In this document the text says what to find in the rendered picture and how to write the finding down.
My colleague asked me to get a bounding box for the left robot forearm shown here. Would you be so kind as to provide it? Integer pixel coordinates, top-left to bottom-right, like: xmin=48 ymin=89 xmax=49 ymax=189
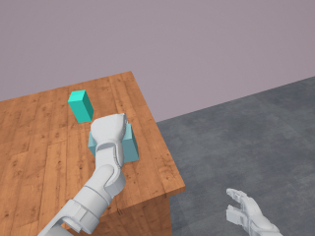
xmin=37 ymin=140 xmax=126 ymax=236

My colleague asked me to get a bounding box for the right robot hand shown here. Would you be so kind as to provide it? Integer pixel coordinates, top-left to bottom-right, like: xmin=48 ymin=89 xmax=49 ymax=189
xmin=226 ymin=188 xmax=263 ymax=233

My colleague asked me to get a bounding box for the right robot forearm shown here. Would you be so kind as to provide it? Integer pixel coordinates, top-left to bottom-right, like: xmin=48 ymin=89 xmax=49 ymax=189
xmin=247 ymin=214 xmax=283 ymax=236

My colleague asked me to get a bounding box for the table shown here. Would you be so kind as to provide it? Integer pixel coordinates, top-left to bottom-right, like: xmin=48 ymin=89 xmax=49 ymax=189
xmin=0 ymin=71 xmax=186 ymax=236

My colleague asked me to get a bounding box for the left robot upper arm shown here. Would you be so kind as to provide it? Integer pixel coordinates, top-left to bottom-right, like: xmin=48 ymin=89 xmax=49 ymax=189
xmin=44 ymin=223 xmax=74 ymax=236

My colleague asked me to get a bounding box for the left robot hand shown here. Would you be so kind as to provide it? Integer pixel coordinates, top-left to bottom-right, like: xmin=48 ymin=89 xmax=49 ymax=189
xmin=91 ymin=113 xmax=129 ymax=159

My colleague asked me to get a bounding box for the sponge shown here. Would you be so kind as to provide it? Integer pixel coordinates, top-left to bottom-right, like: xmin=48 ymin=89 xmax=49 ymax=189
xmin=88 ymin=123 xmax=140 ymax=163

